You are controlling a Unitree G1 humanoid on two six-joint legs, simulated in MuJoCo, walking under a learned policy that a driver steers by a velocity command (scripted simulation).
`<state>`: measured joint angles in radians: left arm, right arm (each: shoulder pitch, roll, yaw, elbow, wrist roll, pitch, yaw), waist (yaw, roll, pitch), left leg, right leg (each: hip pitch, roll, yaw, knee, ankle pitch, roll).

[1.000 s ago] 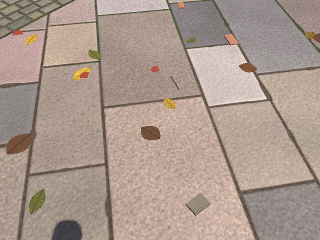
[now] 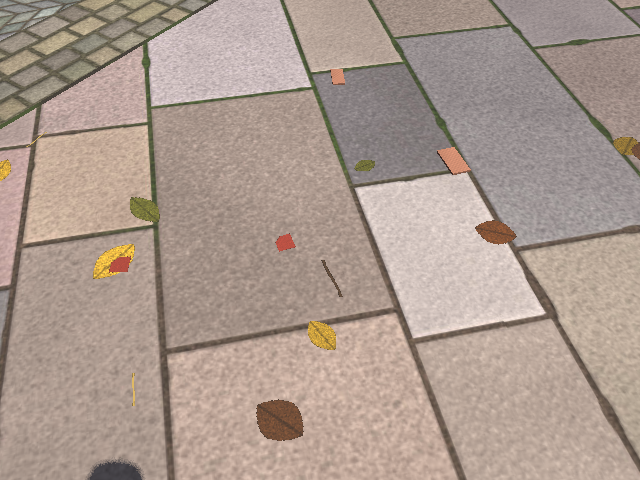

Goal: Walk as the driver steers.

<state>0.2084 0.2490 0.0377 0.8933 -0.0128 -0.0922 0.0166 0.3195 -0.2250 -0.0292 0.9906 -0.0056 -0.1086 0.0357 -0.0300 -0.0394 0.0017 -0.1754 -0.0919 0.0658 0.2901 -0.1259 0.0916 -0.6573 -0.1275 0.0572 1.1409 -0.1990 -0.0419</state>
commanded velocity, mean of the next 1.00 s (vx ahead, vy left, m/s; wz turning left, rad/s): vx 0.28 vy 0.00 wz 0.00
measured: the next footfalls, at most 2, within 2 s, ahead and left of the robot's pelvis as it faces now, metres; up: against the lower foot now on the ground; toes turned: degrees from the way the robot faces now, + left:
right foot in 0.30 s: +0.34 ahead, -0.17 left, +0.00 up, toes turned -2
left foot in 0.74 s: +0.48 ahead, +0.05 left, +0.00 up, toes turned +1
